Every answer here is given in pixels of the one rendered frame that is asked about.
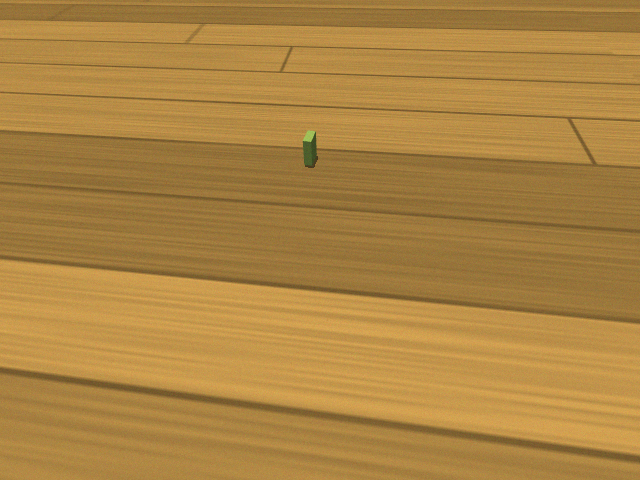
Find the carton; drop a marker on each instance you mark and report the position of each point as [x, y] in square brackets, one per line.
[309, 148]

